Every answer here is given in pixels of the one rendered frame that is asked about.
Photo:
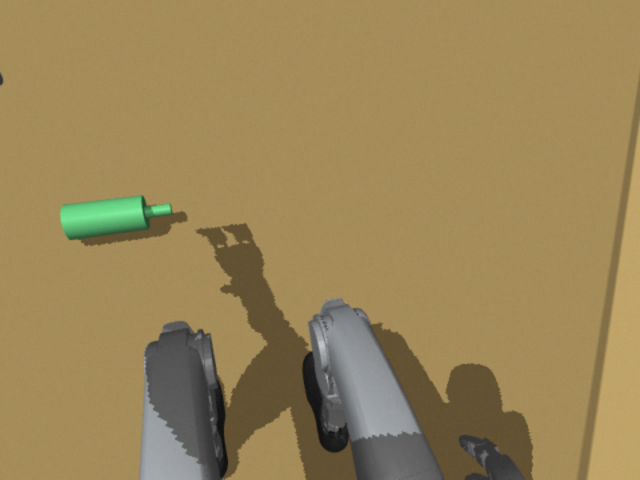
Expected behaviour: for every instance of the right robot foot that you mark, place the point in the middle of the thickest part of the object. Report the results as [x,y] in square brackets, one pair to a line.
[330,441]

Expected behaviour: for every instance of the bottle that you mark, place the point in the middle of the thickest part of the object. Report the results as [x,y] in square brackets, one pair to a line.
[106,217]

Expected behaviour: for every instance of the right robot hand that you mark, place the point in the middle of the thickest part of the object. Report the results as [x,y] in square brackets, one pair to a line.
[498,466]

